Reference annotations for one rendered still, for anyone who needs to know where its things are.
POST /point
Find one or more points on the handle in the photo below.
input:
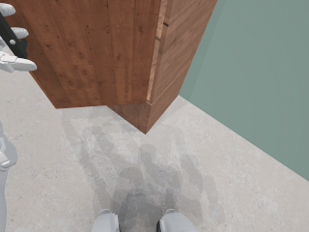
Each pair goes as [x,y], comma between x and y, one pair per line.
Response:
[7,34]

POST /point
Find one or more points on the cupboard door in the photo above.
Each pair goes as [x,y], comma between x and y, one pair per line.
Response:
[89,52]

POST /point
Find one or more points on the left robot shin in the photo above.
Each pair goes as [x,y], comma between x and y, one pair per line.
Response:
[105,211]

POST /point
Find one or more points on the left robot hand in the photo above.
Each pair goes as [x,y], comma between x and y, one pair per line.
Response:
[10,63]

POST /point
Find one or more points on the left robot upper arm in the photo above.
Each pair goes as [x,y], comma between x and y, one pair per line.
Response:
[8,158]

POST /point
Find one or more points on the right robot thigh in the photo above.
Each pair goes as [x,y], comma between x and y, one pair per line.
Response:
[176,222]

